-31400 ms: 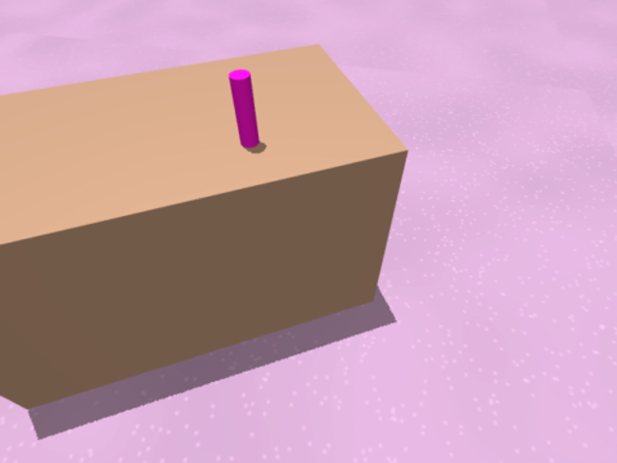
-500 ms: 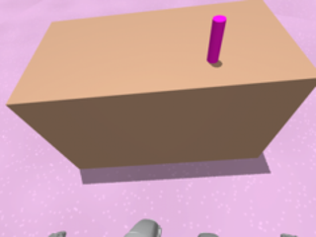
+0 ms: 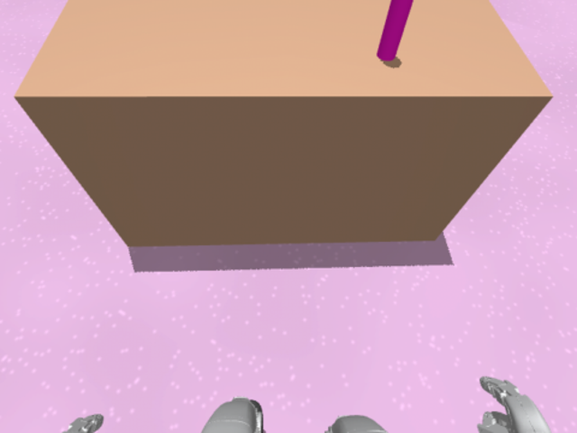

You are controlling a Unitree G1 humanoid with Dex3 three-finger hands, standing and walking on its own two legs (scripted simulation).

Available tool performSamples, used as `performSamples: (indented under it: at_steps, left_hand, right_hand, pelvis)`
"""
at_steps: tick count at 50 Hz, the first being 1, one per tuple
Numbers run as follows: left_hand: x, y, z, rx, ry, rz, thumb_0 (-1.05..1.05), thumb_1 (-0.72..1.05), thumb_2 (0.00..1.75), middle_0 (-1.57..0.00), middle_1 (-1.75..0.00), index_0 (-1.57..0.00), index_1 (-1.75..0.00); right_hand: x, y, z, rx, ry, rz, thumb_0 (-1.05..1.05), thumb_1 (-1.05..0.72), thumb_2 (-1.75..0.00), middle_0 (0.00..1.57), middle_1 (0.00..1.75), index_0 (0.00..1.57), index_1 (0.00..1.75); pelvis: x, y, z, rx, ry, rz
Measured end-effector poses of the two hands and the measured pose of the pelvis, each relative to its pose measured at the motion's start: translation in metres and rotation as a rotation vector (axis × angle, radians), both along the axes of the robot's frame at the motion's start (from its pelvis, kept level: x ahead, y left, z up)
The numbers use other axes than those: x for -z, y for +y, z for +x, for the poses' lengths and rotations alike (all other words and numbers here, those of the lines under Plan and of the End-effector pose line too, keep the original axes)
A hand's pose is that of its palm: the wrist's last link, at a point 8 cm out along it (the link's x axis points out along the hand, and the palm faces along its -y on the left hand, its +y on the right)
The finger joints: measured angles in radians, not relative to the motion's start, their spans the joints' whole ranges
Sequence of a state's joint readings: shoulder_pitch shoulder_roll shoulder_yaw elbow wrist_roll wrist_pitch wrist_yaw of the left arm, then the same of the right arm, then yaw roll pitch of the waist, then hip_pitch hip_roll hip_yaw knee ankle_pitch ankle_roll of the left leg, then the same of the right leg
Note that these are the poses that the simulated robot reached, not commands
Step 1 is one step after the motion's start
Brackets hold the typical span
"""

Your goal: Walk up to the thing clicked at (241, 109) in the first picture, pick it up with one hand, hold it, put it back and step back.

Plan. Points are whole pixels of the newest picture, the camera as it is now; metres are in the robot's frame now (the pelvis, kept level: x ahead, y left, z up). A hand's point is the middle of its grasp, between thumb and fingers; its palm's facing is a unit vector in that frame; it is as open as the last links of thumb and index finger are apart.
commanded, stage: step back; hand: right
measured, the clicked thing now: (396, 20) +0.94 -0.20 +0.02
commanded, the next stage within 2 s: stand in 1.64 s
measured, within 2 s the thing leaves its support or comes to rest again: neither
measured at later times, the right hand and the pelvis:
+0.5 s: hand out of the picture -0.08 -0.26 -0.15, palm faces -0.12 +0.91 -0.41, open 7.4 cm; pelvis -0.17 +0.00 -0.01, yaw +4 degrees
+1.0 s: hand out of the picture -0.16 -0.29 -0.15, palm faces -0.06 +0.92 -0.38, open 7.4 cm; pelvis -0.23 -0.01 +0.00, yaw +2 degrees
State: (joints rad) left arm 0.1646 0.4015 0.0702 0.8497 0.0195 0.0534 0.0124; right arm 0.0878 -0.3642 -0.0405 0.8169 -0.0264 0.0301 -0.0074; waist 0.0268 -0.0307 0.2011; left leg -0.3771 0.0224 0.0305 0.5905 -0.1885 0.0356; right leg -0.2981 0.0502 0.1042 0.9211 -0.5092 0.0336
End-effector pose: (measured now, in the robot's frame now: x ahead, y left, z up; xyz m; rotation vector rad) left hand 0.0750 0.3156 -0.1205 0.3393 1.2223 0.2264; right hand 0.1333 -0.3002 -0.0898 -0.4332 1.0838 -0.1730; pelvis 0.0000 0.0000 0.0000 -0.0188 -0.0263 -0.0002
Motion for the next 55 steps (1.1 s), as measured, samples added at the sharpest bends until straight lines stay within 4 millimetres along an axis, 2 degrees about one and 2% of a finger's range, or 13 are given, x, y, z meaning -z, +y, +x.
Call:
performSamples:
  at_steps: [5, 8, 11, 16, 21, 23, 26, 33, 38, 43, 48, 51, 55]
  left_hand:
    - [0.0, -0.013, -0.052, 0.015, 0.042, 0.024, 0.0, 0.91, 0.9, -0.21, -0.3, -0.2, -0.3]
    - [-0.012, -0.021, -0.085, 0.009, 0.048, 0.023, 0.0, 0.91, 0.9, -0.21, -0.3, -0.2, -0.3]
    - [-0.024, -0.021, -0.108, -0.007, 0.053, 0.037, 0.0, 0.9, 0.9, -0.21, -0.3, -0.21, -0.3]
    - [-0.033, -0.012, -0.115, -0.004, -0.014, 0.068, 0.01, 0.9, 0.9, -0.21, -0.3, -0.21, -0.3]
    - [-0.018, 0.003, -0.115, 0.0, -0.131, 0.062, 0.0, 0.9, 0.9, -0.21, -0.3, -0.21, -0.3]
    - [-0.011, 0.004, -0.122, -0.006, -0.15, 0.043, 0.0, 0.9, 0.9, -0.21, -0.3, -0.2, -0.3]
    - [-0.008, -0.003, -0.141, -0.011, -0.127, 0.005, 0.0, 0.91, 0.9, -0.2, -0.3, -0.2, -0.3]
    - [-0.004, -0.019, -0.198, -0.003, -0.076, -0.049, 0.0, 0.91, 0.9, -0.21, -0.3, -0.2, -0.3]
    - [0.0, -0.033, -0.243, 0.01, -0.01, -0.026, 0.0, 0.91, 0.9, -0.21, -0.3, -0.2, -0.3]
    - [-0.01, -0.039, -0.28, -0.016, 0.022, -0.017, 0.0, 0.91, 0.9, -0.21, -0.3, -0.2, -0.3]
    - [-0.013, -0.027, -0.284, -0.039, 0.002, -0.011, 0.01, 0.9, 0.9, -0.21, -0.3, -0.21, -0.3]
    - [-0.009, -0.015, -0.276, -0.036, -0.002, -0.008, 0.0, 0.9, 0.9, -0.21, -0.3, -0.21, -0.3]
    - [-0.009, -0.009, -0.259, -0.016, 0.003, -0.01, 0.0, 0.91, 0.9, -0.21, -0.3, -0.2, -0.3]
  right_hand:
    - [0.02, -0.013, -0.027, 0.014, -0.041, 0.041, 0.01, -0.9, -0.9, 0.2, 0.3, 0.21, 0.3]
    - [0.025, -0.016, -0.054, 0.041, -0.017, 0.063, 0.01, -0.91, -0.9, 0.2, 0.3, 0.21, 0.3]
    - [0.021, -0.017, -0.086, 0.057, 0.022, 0.077, 0.01, -0.91, -0.9, 0.2, 0.3, 0.21, 0.3]
    - [0.025, -0.023, -0.141, 0.06, 0.091, 0.043, 0.01, -0.91, -0.9, 0.2, 0.3, 0.21, 0.3]
    - [0.032, -0.015, -0.187, 0.021, 0.15, -0.006, 0.01, -0.91, -0.9, 0.2, 0.3, 0.21, 0.3]
    - [0.028, -0.007, -0.204, 0.018, 0.161, -0.006, 0.01, -0.91, -0.9, 0.2, 0.3, 0.21, 0.3]
    - [0.017, -0.001, -0.224, 0.014, 0.143, 0.001, 0.01, -0.91, -0.9, 0.2, 0.3, 0.21, 0.3]
    - [-0.004, -0.016, -0.241, 0.015, 0.039, -0.018, 0.01, -0.9, -0.9, 0.21, 0.3, 0.21, 0.3]
    - [0.003, -0.038, -0.252, 0.036, -0.026, -0.004, 0.01, -0.9, -0.9, 0.2, 0.3, 0.21, 0.3]
    - [0.007, -0.042, -0.276, 0.063, 0.009, 0.028, 0.01, -0.91, -0.9, 0.2, 0.3, 0.21, 0.3]
    - [0.016, -0.035, -0.296, 0.058, 0.082, 0.034, 0.01, -0.91, -0.9, 0.2, 0.3, 0.21, 0.3]
    - [0.018, -0.023, -0.302, 0.066, 0.108, 0.039, 0.01, -0.91, -0.9, 0.2, 0.3, 0.21, 0.3]
    - [0.015, -0.009, -0.307, 0.081, 0.092, 0.061, 0.01, -0.91, -0.9, 0.2, 0.3, 0.21, 0.3]
  pelvis:
    - [0.011, -0.01, -0.042, 0.03, -0.021, -0.013]
    - [0.006, -0.015, -0.06, 0.026, -0.022, 0.008]
    - [-0.003, -0.016, -0.074, 0.034, -0.012, 0.056]
    - [-0.004, -0.012, -0.102, -0.013, 0.014, 0.051]
    - [0.011, -0.004, -0.141, -0.082, 0.002, 0.035]
    - [0.011, -0.003, -0.157, -0.064, -0.025, 0.075]
    - [0.004, -0.003, -0.173, -0.074, -0.028, 0.028]
    - [-0.002, -0.012, -0.207, -0.026, -0.006, 0.01]
    - [0.004, -0.025, -0.229, 0.011, -0.026, -0.012]
    - [-0.003, -0.028, -0.234, 0.022, -0.024, 0.013]
    - [-0.002, -0.019, -0.234, -0.019, -0.013, 0.005]
    - [0.0, -0.012, -0.233, -0.021, -0.024, 0.037]
    - [-0.004, -0.01, -0.229, -0.005, -0.019, 0.031]
